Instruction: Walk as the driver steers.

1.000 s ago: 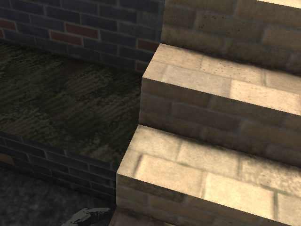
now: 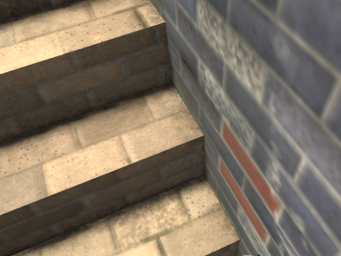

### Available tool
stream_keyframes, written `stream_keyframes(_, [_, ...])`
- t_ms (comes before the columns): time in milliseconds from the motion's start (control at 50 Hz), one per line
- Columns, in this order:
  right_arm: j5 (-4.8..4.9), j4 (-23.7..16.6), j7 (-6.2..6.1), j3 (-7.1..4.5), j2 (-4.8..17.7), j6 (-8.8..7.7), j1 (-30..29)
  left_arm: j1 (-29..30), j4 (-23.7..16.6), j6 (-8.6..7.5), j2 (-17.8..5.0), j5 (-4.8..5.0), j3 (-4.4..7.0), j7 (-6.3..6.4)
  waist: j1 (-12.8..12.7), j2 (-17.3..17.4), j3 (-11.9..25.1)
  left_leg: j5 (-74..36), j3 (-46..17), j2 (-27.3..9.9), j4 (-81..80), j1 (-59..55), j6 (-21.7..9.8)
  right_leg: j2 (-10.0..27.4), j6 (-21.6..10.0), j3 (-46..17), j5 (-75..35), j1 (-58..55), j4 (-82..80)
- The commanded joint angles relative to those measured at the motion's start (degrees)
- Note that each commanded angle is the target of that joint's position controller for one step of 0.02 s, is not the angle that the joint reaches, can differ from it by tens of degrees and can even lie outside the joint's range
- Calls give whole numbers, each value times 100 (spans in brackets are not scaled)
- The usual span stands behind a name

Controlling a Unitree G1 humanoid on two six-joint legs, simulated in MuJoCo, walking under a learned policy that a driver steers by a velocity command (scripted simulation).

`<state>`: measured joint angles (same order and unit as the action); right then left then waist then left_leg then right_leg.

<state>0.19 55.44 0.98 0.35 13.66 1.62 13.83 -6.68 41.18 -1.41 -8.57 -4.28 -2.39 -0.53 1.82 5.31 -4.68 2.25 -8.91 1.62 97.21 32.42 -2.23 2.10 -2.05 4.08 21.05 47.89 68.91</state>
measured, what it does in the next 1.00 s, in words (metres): goes down, backwards, turning left: left foot 0.21 m lower, then right foot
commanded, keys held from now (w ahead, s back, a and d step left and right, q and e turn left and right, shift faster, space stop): w+q+shift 0.66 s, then q+shift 0.18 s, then shift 0.06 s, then e+shift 0.10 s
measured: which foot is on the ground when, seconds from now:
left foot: up 0.00-0.52, down 0.54-0.76, up 0.78-1.00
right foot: down 0.00-0.48, up 0.50-0.72, down 0.74-1.00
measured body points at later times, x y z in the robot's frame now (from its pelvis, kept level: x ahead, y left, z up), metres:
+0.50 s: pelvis -0.10 +0.09 +0.03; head -0.12 +0.09 +0.48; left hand +0.26 +0.23 +0.11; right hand -0.19 -0.22 -0.08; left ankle -0.17 +0.16 -0.65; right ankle +0.11 -0.12 -0.63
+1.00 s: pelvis -0.28 +0.15 -0.16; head -0.28 +0.18 +0.28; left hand +0.03 +0.36 -0.14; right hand -0.35 -0.13 -0.27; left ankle -0.36 +0.22 -0.87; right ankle -0.21 +0.04 -0.83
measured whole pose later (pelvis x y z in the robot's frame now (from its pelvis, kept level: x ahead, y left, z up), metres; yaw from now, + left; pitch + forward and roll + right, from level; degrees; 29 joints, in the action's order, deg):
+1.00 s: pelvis -0.28 +0.15 -0.16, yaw +36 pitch -5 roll -7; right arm -1.7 49.2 -0.7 -8.4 9.0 2.3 39.6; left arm 23.7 36.9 1.1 -1.2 -2.4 2.0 -2.1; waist 21.4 0.8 -8.8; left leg 1.7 -2.2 -5.9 50.3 16.2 0.9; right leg 6.5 1.7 17.0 26.9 18.4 56.3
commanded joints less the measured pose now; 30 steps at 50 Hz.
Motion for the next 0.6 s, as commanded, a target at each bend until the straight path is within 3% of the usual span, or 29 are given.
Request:
stream_keyframes(20, [-187, -926, -96, -81, 179, -266, -375, 271, -41, -183, -382, -84, 361, 185, 245, -1239, 1172, -386, -869, 220, 1762, 1518, 115, 1618, -490, -2693, 111, -1621, -3375])
stream_keyframes(40, [-189, -972, -168, -93, 200, -177, -248, 513, -123, -234, -287, -74, 345, 259, 399, -1213, 1161, -498, -623, 339, 2162, 1641, 169, 1806, -524, -2371, -97, -1467, -3403])
stream_keyframes(60, [-190, -893, -243, -120, 139, -55, 38, 476, -105, -212, -300, 78, 400, 301, 528, -1190, 1073, -535, -361, 340, 2201, 1795, 256, 1986, -405, -1961, -14, -1318, -3416])
stream_keyframes(80, [-202, -1048, -344, -104, 72, 42, -257, 292, -135, -180, -380, 193, 433, 345, 446, -1125, 792, -294, -238, 327, 2389, 2111, 299, 2149, -285, -1718, 134, -1078, -3606])
stream_keyframes(100, [-184, -1138, -363, -135, -13, 113, -523, 172, -105, -120, -541, 252, 468, 400, 503, -1186, 582, -217, -69, 306, 2375, 2293, 379, 2143, -234, -1333, 288, -824, -3741])
stream_keyframes(120, [-92, -1220, -397, -121, -123, 131, -744, 114, -74, -10, -685, 302, 500, 409, 583, -1346, 438, -197, 92, 285, 2263, 2540, 496, 2143, -210, -886, 410, -788, -3856])
stream_keyframes(140, [-38, -1254, -443, -135, -165, 115, -676, 144, -139, 58, -846, 239, 510, 402, 679, -1515, 448, -292, 203, 315, 2297, 2533, 639, 2192, -259, -553, 305, -760, -4019])
stream_keyframes(180, [-45, -1353, -496, -215, -23, 151, -459, 227, -292, 122, -1180, 163, 541, 418, 847, -1761, 567, -353, 386, 276, 2281, 2474, 884, 2418, -315, -189, 339, -907, -4444])
stream_keyframes(200, [-32, -1387, -530, -190, -133, 175, -371, 141, -332, 111, -1500, 121, 605, 451, 866, -1969, 483, -145, 325, 193, 2510, 2567, 1001, 2681, -407, -161, 568, -1021, -4761])
stream_keyframes(220, [-81, -1500, -551, -136, -184, 211, 77, 123, -437, 193, -1546, 205, 557, 492, 951, -2058, 668, 225, 580, 161, 2569, 2702, 1129, 2613, -265, 107, 1327, -1389, -4873])
stream_keyframes(240, [-82, -1522, -532, -192, -12, 249, 222, 155, -510, 214, -1621, 262, 559, 502, 1015, -2086, 750, 431, 650, 54, 2507, 2496, 1205, 2706, -215, 260, 1288, -1602, -4947])
stream_keyframes(260, [-123, -1541, -542, -255, 151, 267, 475, 282, -582, 207, -1682, 278, 558, 498, 1122, -1903, 889, 463, 697, -32, 2361, 2321, 1246, 2743, -192, 475, 1188, -1900, -4982])
stream_keyframes(280, [-121, -1478, -547, -329, 316, 311, 938, 572, -641, 211, -1664, 282, 517, 460, 1350, -1979, 1028, 530, 802, -154, 2008, 1795, 1258, 2691, -12, 780, 1322, -1993, -5044])
stream_keyframes(300, [-190, -1511, -651, -373, 505, 382, 1366, 682, -783, 131, -1522, 334, 381, 396, 1459, -1833, 1194, 358, 1204, -176, 1672, 1438, 1214, 2557, 27, 1165, 1381, -2142, -5157])
stream_keyframes(320, [-181, -1339, -715, -449, 767, 444, 1699, 1144, -926, 147, -1104, 313, 246, 399, 1419, -1462, 1359, 173, 1104, -269, 1202, 1183, 1285, 2554, 98, 1312, 1560, -2553, -4726])
stream_keyframes(360, [-162, -1318, -715, -406, 557, 572, 2041, 1507, -1101, 90, -1068, 295, 222, 349, 1462, -1638, 1230, 393, 1104, -554, 955, 920, 1228, 2794, 105, 1472, 1317, -2773, -4689])
stream_keyframes(380, [-118, -1281, -752, -501, 835, 510, 2631, 1841, -1076, 45, -981, 321, 158, 341, 1701, -1205, 1508, 5, 1610, -319, 721, -11, 1048, 2590, 181, 1949, 1117, -2561, -4355])
stream_keyframes(400, [-130, -1222, -746, -510, 785, 523, 2913, 2214, -1152, 11, -1007, 318, 152, 279, 1881, -1188, 1422, -1, 1713, -431, 210, -374, 894, 2666, 219, 2074, 783, -2448, -4116])
stream_keyframes(420, [-90, -1293, -686, -502, 850, 462, 3214, 2826, -1291, -54, -906, 367, 104, 183, 2180, -1097, 1530, -245, 1737, -877, -1290, -435, 540, 2627, 296, 2232, 1262, -2730, -3665])
stream_keyframes(440, [-122, -1088, -611, -372, 504, 490, 3415, 3376, -1694, -112, -382, 593, -13, 41, 2028, -1341, 1052, -45, 1727, -1348, -3054, 42, 129, 2709, 384, 2204, 795, -3268, -3269])
stream_keyframes(460, [-59, -1126, -498, -332, 389, 440, 3258, 3182, -1679, -129, -219, 695, -5, 52, 1629, -1311, 825, -393, 1763, -1712, -4536, 79, -212, 2777, 306, 2264, 787, -3546, -2623])
stream_keyframes(480, [-29, -1235, -431, -293, 116, 405, 2605, 2950, -1608, -143, 107, 908, -12, 37, 1193, -1134, 751, -1752, 1854, -2012, -5796, -380, -525, 3005, 221, 2133, 477, -3234, -1610])
stream_keyframes(500, [-133, -874, -311, -237, -20, 359, 2567, 3372, -1808, -149, 800, 971, -193, -3, 968, -405, 469, -2872, 2209, -1979, -7430, -688, -653, 3039, 283, 2060, -55, -2926, -502])
stream_keyframes(520, [-279, -767, -136, -158, -256, 184, 2311, 2846, -1632, -25, 857, 1031, -181, -114, 613, 318, 258, -3459, 1934, -1896, -8548, -1299, -856, 2555, 458, 1922, 764, -2190, 1068])
stream_keyframes(540, [-180, -731, 54, -117, -326, -12, 2070, 2506, -1418, 42, 723, 1216, -126, -52, 385, 697, 24, -3584, 1907, -1778, -9025, -1352, -819, 2430, 449, 1770, 1670, -1721, 2346])
stream_keyframes(560, [-244, -890, 310, -93, -278, -284, 1696, 3174, -1422, 90, 517, 1210, 80, -96, 453, 520, -17, -3609, 1155, -1663, -7247, -980, -561, 1442, 356, 1316, 2544, -1116, 4215])
stream_keyframes(580, [-210, -767, 439, -125, 206, -637, 2160, 3923, -1998, 186, 721, 822, 20, -126, 665, 2425, -529, -6454, 1807, -780, -6101, -259, 289, 489, 624, 1568, 3241, -674, 5443])
stream_keyframes(600, [-375, -320, 443, -24, -72, -817, 3128, 4376, -2392, 99, 880, 536, 17, -148, 1095, 2171, 29, -6107, 1666, -538, -5665, -1107, 395, 118, 955, 1445, 2834, -383, 5372])
Keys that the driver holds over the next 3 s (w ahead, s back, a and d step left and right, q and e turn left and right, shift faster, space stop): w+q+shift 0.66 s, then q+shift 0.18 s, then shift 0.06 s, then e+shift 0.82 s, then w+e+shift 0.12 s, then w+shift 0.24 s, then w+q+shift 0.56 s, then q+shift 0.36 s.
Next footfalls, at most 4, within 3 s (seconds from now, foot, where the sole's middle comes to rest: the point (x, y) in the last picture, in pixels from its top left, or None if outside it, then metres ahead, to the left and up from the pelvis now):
0.54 left None -0.17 0.19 -0.88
0.74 right None -0.17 0.05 -0.88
1.08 left None -0.43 0.19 -1.09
1.32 right None -0.09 0.01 -0.86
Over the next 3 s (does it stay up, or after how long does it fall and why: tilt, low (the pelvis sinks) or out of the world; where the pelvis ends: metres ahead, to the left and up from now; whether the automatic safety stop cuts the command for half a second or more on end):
stays up -0.13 0.04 -0.14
